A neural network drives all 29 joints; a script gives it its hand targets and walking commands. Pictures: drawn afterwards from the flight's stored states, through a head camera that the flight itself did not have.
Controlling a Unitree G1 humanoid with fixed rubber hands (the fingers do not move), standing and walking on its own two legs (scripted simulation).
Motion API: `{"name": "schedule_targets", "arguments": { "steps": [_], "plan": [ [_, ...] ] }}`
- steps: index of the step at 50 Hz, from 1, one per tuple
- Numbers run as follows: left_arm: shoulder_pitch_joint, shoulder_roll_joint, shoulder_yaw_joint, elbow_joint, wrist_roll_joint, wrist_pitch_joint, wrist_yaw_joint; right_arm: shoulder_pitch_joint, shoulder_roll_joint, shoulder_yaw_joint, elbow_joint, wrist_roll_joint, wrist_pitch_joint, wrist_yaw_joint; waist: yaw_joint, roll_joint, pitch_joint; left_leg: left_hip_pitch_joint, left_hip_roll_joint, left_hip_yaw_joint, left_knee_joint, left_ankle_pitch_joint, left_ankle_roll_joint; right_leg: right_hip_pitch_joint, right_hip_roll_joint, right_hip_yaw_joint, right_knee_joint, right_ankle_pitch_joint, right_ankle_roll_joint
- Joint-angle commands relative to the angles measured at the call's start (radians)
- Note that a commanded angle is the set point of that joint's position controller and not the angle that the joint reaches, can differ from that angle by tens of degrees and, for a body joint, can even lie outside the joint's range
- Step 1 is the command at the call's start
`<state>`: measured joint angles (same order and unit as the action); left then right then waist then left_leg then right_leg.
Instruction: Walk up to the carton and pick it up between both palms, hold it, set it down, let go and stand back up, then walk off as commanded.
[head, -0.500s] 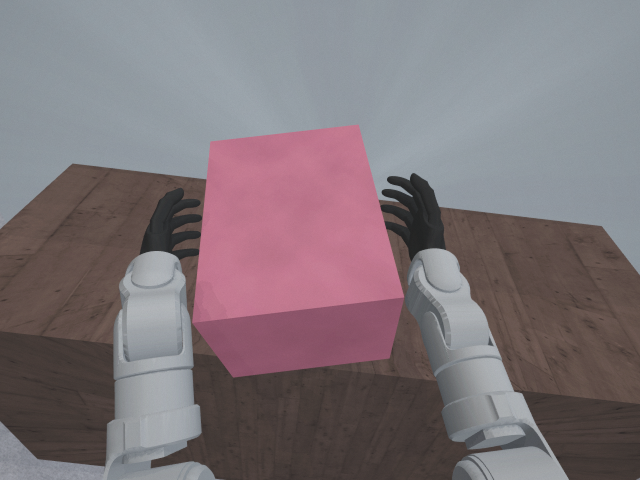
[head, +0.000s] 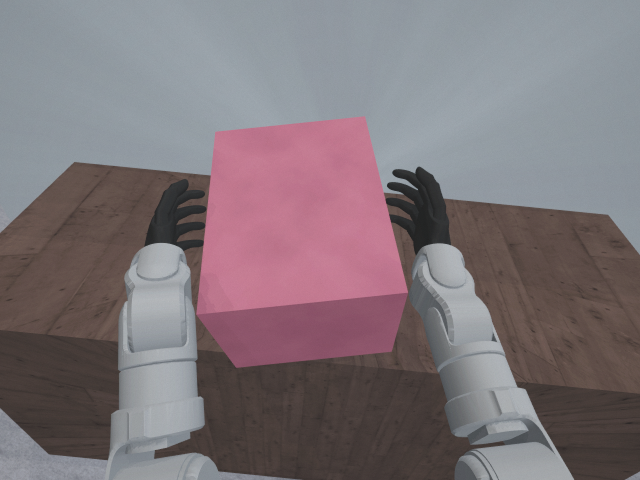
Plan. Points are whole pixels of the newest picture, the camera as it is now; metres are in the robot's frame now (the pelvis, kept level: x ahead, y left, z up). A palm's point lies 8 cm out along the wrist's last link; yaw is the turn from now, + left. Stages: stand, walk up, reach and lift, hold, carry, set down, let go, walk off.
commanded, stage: hold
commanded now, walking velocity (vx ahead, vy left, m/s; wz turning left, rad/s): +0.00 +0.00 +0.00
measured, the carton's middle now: (301, 239) +0.43 +0.00 +0.11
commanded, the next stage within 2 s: set down in 1.88 s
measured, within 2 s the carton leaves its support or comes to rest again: neither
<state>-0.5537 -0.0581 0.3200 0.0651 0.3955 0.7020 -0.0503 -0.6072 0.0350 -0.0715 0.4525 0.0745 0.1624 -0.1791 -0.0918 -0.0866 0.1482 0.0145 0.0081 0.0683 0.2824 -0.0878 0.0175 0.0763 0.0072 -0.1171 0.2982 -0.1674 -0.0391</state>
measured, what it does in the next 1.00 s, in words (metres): stands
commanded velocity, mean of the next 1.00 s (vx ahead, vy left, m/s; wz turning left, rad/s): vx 0.00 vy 0.00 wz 0.00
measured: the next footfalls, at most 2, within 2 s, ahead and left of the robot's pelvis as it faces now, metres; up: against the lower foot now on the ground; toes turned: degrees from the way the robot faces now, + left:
none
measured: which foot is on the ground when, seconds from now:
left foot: down 0.00-1.00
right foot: down 0.00-1.00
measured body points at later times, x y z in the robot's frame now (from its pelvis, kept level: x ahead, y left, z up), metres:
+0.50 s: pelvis +0.00 +0.00 +0.00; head -0.02 +0.03 +0.45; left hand +0.37 +0.16 +0.16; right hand +0.37 -0.15 +0.17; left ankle +0.06 +0.11 -0.75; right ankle +0.02 -0.09 -0.75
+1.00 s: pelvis +0.00 +0.00 +0.00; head -0.03 +0.03 +0.44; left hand +0.37 +0.17 +0.16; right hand +0.36 -0.14 +0.17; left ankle +0.06 +0.11 -0.75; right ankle +0.02 -0.09 -0.75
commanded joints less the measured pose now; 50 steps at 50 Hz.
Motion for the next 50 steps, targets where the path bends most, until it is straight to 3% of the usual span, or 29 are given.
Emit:
{"name": "schedule_targets", "arguments": {
  "steps": [1,2,4,5,7,9,11,15,16,18,19,21,22,24,25,30,32,33,35,36,38,40,41,43,44,45,47,49,50],
  "plan": [
    [-0.575,-0.315,-0.375,-0.123,-0.125,-0.047,-0.169,-0.584,0.336,0.289,-0.148,0.014,-0.015,0.13,0.008,0.065,-0.381,0.178,-0.016,0.01,-0.052,-0.026,0.015,-0.022,-0.007,-0.008,-0.07,0.079,0.084],
    [-0.593,-0.315,-0.391,-0.17,-0.136,-0.053,-0.167,-0.571,0.343,0.286,-0.155,0.024,-0.019,0.133,0.006,0.072,-0.407,0.177,-0.019,0.011,-0.043,0.012,0.007,-0.004,-0.001,-0.008,-0.063,0.111,0.08],
    [-0.597,-0.351,-0.45,-0.18,-0.158,-0.055,-0.16,-0.583,0.347,0.272,-0.176,0.027,-0.037,0.136,-0.031,0.136,-0.432,0.229,-0.011,-0.006,-0.019,0.065,-0.02,-0.031,-0.004,-0.018,-0.051,0.147,0.081],
    [-0.588,-0.351,-0.46,-0.192,-0.163,-0.055,-0.159,-0.584,0.333,0.271,-0.203,0.026,-0.046,0.133,-0.035,0.135,-0.449,0.245,-0.012,-0.008,-0.005,0.119,-0.029,-0.042,0.0,-0.022,-0.054,0.157,0.081],
    [-0.56,-0.339,-0.456,-0.144,-0.152,-0.052,-0.155,-0.571,0.337,0.28,-0.158,0.027,-0.034,0.134,-0.027,0.127,-0.379,0.22,-0.018,-0.011,-0.007,0.08,-0.021,-0.061,-0.001,-0.016,-0.067,0.127,0.079],
    [-0.578,-0.371,-0.487,-0.182,-0.169,-0.06,-0.143,-0.606,0.323,0.289,-0.194,0.04,-0.047,0.139,-0.03,0.157,-0.416,0.252,-0.007,-0.027,-0.001,0.129,-0.032,-0.087,0.006,-0.024,-0.063,0.118,0.072],
    [-0.55,-0.367,-0.498,-0.173,-0.167,-0.055,-0.145,-0.565,0.308,0.284,-0.191,0.025,-0.039,0.137,-0.06,0.15,-0.401,0.255,-0.008,-0.029,0.003,0.156,-0.035,-0.073,0.001,-0.027,-0.062,0.15,0.076],
    [-0.562,-0.317,-0.441,-0.179,-0.15,-0.057,-0.161,-0.557,0.339,0.307,-0.188,0.024,-0.035,0.13,-0.026,0.097,-0.381,0.218,-0.021,-0.003,-0.008,0.099,-0.011,-0.025,-0.006,-0.009,-0.06,0.175,0.086],
    [-0.551,-0.323,-0.434,-0.153,-0.151,-0.056,-0.162,-0.57,0.327,0.291,-0.165,0.02,-0.026,0.135,-0.032,0.102,-0.355,0.194,-0.019,-0.014,-0.021,0.06,-0.006,-0.041,-0.006,-0.012,-0.062,0.15,0.086],
    [-0.562,-0.319,-0.416,-0.162,-0.139,-0.061,-0.158,-0.618,0.349,0.327,-0.221,0.044,-0.041,0.138,0.02,0.1,-0.377,0.157,-0.03,0.003,-0.024,0.06,0.01,-0.026,0.002,-0.011,-0.059,0.128,0.079],
    [-0.571,-0.34,-0.438,-0.187,-0.146,-0.058,-0.151,-0.602,0.336,0.311,-0.214,0.042,-0.042,0.138,-0.012,0.106,-0.396,0.209,-0.016,-0.014,-0.018,0.086,-0.005,-0.05,-0.002,-0.016,-0.053,0.153,0.085],
    [-0.563,-0.337,-0.449,-0.17,-0.159,-0.063,-0.149,-0.598,0.324,0.309,-0.227,0.026,-0.046,0.137,-0.014,0.092,-0.413,0.218,-0.01,-0.017,-0.017,0.075,-0.008,-0.046,0.003,-0.018,-0.06,0.136,0.081],
    [-0.59,-0.345,-0.456,-0.175,-0.167,-0.072,-0.148,-0.64,0.342,0.338,-0.249,0.037,-0.051,0.138,0.003,0.081,-0.438,0.22,-0.016,-0.011,-0.012,0.097,-0.003,-0.049,0.005,-0.019,-0.059,0.144,0.084],
    [-0.59,-0.341,-0.443,-0.144,-0.157,-0.067,-0.145,-0.622,0.328,0.296,-0.202,0.014,-0.047,0.144,-0.008,0.087,-0.429,0.206,-0.006,-0.014,-0.027,0.038,-0.007,-0.067,0.01,-0.028,-0.065,0.084,0.076],
    [-0.596,-0.344,-0.422,-0.122,-0.145,-0.068,-0.144,-0.631,0.324,0.293,-0.174,0.011,-0.043,0.15,0.007,0.065,-0.381,0.184,-0.006,-0.013,-0.042,-0.007,0.005,-0.067,0.005,-0.027,-0.069,0.037,0.075],
    [-0.558,-0.346,-0.432,-0.174,-0.167,-0.069,-0.145,-0.624,0.344,0.323,-0.251,0.023,-0.051,0.142,0.007,0.044,-0.487,0.234,-0.007,-0.012,-0.016,0.09,0.002,-0.023,-0.007,-0.013,-0.047,0.192,0.094],
    [-0.542,-0.345,-0.449,-0.204,-0.176,-0.07,-0.138,-0.629,0.364,0.366,-0.28,0.058,-0.057,0.131,0.033,0.068,-0.53,0.243,-0.022,-0.001,0.017,0.178,-0.002,-0.004,0.009,-0.015,-0.032,0.268,0.093],
    [-0.55,-0.33,-0.446,-0.19,-0.166,-0.065,-0.141,-0.592,0.353,0.353,-0.237,0.046,-0.048,0.127,0.004,0.08,-0.492,0.256,-0.021,-0.009,0.014,0.163,-0.013,-0.026,-0.002,-0.015,-0.046,0.243,0.097],
    [-0.546,-0.332,-0.464,-0.221,-0.173,-0.066,-0.148,-0.53,0.341,0.349,-0.224,0.046,-0.036,0.119,-0.016,0.087,-0.483,0.249,-0.022,-0.011,0.017,0.16,-0.017,-0.008,-0.005,-0.011,-0.042,0.273,0.096],
    [-0.537,-0.318,-0.439,-0.204,-0.159,-0.064,-0.152,-0.531,0.352,0.351,-0.214,0.055,-0.028,0.114,0.001,0.089,-0.454,0.207,-0.032,0.003,0.011,0.142,-0.01,0.017,-0.008,0.0,-0.043,0.285,0.094],
    [-0.495,-0.304,-0.42,-0.162,-0.144,-0.042,-0.17,-0.483,0.326,0.321,-0.176,0.04,-0.01,0.106,-0.03,0.095,-0.373,0.202,-0.032,0.002,-0.004,0.098,-0.009,0.002,-0.018,-0.003,-0.056,0.254,0.101],
    [-0.526,-0.324,-0.439,-0.218,-0.147,-0.037,-0.176,-0.498,0.321,0.3,-0.171,0.046,-0.012,0.114,-0.034,0.139,-0.367,0.203,-0.022,0.002,-0.018,0.091,-0.017,-0.018,-0.002,-0.015,-0.053,0.192,0.082],
    [-0.529,-0.333,-0.445,-0.196,-0.141,-0.031,-0.178,-0.537,0.33,0.304,-0.195,0.048,-0.019,0.115,-0.018,0.145,-0.365,0.187,-0.026,0.011,-0.017,0.075,-0.018,-0.031,-0.004,-0.009,-0.057,0.162,0.078],
    [-0.557,-0.352,-0.488,-0.234,-0.178,-0.044,-0.176,-0.537,0.317,0.284,-0.236,0.036,-0.033,0.12,-0.053,0.15,-0.399,0.213,-0.013,-0.004,-0.007,0.106,-0.028,-0.029,0.002,-0.02,-0.053,0.171,0.078],
    [-0.558,-0.341,-0.473,-0.208,-0.171,-0.048,-0.17,-0.546,0.321,0.284,-0.213,0.037,-0.03,0.122,-0.034,0.141,-0.367,0.187,-0.023,0.006,-0.007,0.084,-0.022,-0.038,0.004,-0.018,-0.061,0.133,0.078],
    [-0.543,-0.339,-0.464,-0.185,-0.163,-0.047,-0.17,-0.575,0.328,0.288,-0.246,0.035,-0.036,0.118,-0.032,0.135,-0.35,0.171,-0.025,0.001,-0.009,0.078,-0.016,-0.048,-0.004,-0.011,-0.063,0.147,0.079],
    [-0.597,-0.351,-0.488,-0.179,-0.169,-0.055,-0.154,-0.598,0.327,0.269,-0.196,0.024,-0.039,0.136,-0.032,0.158,-0.357,0.19,-0.009,-0.016,-0.022,0.019,-0.024,-0.097,0.009,-0.027,-0.069,0.036,0.061],
    [-0.605,-0.352,-0.448,-0.124,-0.152,-0.056,-0.148,-0.618,0.318,0.25,-0.157,-0.001,-0.036,0.15,-0.026,0.114,-0.325,0.178,0.0,-0.027,-0.051,-0.06,-0.013,-0.105,-0.001,-0.025,-0.077,-0.021,0.066],
    [-0.605,-0.355,-0.463,-0.137,-0.153,-0.055,-0.145,-0.619,0.32,0.247,-0.159,0.004,-0.04,0.153,-0.019,0.128,-0.342,0.179,-0.001,-0.013,-0.049,-0.046,-0.008,-0.109,-0.001,-0.026,-0.071,0.002,0.064]
  ]
}}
